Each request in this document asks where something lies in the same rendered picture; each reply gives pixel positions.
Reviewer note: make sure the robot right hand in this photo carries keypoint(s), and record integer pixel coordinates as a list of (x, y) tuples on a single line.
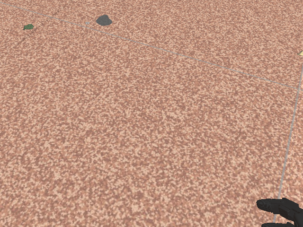
[(290, 210)]

